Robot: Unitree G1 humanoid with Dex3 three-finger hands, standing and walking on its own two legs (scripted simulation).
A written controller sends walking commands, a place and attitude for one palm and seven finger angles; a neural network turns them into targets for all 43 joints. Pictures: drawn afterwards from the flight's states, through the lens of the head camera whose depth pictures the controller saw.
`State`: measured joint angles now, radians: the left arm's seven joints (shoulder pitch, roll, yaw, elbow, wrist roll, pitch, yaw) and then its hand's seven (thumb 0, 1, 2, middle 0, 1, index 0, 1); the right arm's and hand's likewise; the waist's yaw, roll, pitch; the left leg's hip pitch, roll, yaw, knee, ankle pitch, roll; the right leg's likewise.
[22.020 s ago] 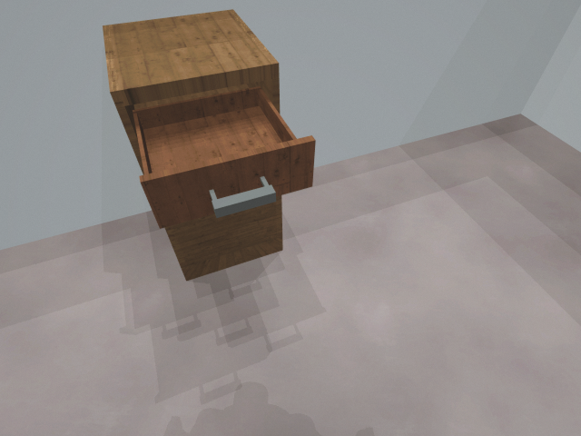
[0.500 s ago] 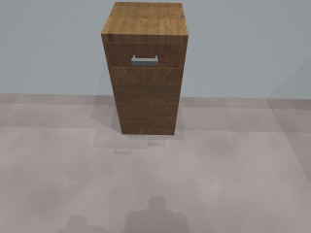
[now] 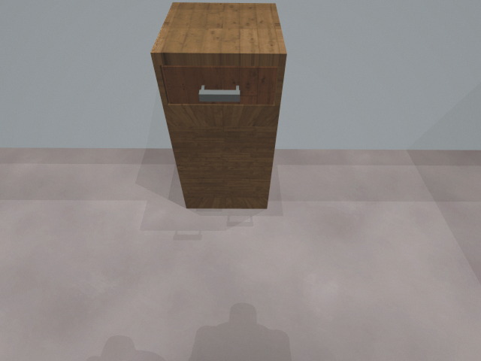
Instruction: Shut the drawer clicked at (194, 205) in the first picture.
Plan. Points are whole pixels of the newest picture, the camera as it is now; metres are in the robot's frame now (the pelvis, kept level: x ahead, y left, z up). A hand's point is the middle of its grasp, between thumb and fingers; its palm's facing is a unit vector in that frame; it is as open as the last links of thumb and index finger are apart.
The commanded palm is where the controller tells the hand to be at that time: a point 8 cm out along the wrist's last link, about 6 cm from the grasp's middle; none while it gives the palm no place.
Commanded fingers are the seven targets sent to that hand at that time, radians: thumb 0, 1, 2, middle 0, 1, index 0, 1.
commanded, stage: look to check the result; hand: left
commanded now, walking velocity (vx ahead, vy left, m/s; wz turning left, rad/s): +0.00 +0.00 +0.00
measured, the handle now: (220, 91) +0.91 +0.12 -0.06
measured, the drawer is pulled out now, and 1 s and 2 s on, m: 0.00 0.00 0.00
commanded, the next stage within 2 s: stand and wait in 0.40 s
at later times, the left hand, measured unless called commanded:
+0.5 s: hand out of the picture +0.01 +0.16 -0.17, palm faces +0.04 -0.98 -0.20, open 7.4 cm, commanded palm none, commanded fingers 0.00 0.90 0.90 -0.20 -0.30 -0.20 -0.30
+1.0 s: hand out of the picture +0.03 +0.17 -0.17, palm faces +0.03 -0.97 -0.23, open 7.4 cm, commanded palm none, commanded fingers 0.00 0.90 0.90 -0.20 -0.30 -0.20 -0.30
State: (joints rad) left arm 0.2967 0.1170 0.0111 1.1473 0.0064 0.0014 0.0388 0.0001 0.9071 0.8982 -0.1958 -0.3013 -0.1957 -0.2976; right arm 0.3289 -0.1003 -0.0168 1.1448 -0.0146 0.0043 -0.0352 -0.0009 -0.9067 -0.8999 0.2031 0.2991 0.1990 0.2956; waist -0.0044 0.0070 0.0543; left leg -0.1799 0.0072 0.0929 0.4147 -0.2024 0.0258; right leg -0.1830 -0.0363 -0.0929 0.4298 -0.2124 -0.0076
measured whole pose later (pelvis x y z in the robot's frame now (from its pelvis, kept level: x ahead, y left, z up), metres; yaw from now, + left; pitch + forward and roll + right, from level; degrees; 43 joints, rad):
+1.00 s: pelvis +0.01 -0.02 +0.00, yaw +0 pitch -2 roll +0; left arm 0.22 0.18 0.01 1.15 0.01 -0.01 0.03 0.00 0.90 0.90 -0.20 -0.30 -0.20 -0.30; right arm 0.24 -0.18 -0.02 1.15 -0.02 0.00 -0.03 0.00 -0.91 -0.90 0.20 0.30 0.20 0.30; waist -0.01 0.02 0.06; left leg -0.14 0.04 0.08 0.37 -0.19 -0.01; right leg -0.13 0.00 -0.11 0.37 -0.21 -0.04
